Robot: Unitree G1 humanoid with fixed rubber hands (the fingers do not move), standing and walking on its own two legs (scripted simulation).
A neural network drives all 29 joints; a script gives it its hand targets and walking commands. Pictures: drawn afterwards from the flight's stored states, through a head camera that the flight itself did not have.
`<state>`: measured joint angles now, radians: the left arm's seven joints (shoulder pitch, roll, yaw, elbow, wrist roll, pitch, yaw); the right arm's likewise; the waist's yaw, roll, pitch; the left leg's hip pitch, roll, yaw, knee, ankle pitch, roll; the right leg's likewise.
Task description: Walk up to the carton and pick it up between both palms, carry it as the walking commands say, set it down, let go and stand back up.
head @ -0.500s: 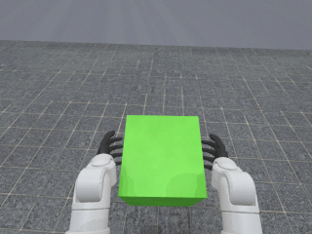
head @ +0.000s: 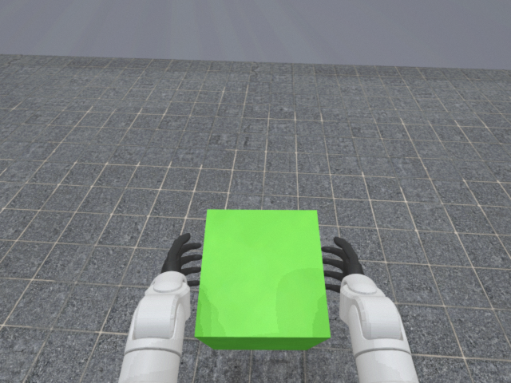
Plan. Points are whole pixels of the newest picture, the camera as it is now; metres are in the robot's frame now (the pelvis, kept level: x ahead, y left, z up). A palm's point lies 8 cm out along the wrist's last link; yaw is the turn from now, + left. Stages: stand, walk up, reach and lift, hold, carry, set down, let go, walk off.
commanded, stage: carry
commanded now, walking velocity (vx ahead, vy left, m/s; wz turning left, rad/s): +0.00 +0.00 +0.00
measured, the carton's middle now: (261, 285) +0.34 +0.00 -0.09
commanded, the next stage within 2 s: none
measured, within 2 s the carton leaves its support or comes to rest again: neither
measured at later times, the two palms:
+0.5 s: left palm (196, 243) +0.36 +0.11 +0.02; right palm (354, 250) +0.35 -0.17 +0.01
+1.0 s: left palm (176, 238) +0.36 +0.14 +0.04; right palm (337, 238) +0.36 -0.14 +0.03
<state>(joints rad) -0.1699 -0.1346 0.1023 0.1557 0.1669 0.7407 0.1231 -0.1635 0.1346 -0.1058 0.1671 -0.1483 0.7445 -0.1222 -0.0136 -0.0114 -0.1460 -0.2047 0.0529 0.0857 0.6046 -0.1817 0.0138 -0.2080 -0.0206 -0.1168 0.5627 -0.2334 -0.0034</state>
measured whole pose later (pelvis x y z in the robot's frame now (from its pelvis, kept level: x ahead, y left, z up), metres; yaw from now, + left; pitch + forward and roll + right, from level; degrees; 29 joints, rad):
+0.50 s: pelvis +0.07 -0.03 -0.02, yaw +1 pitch +3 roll +2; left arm -0.18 -0.14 0.10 0.04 0.17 0.76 0.13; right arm -0.14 0.13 -0.09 0.02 -0.10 0.77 -0.13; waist -0.03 -0.01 -0.04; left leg -0.27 0.01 0.07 0.64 -0.49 0.03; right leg -0.38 -0.01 -0.17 0.53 -0.21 -0.10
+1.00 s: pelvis +0.08 +0.00 -0.02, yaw +2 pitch +2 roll +0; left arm -0.22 -0.14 0.10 0.12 0.15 0.82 0.12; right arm -0.18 0.14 -0.13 0.10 -0.17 0.83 -0.13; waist 0.01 0.01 -0.12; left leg -0.22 0.00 0.05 0.51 -0.32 0.02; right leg -0.32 -0.01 -0.19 0.49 -0.21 -0.07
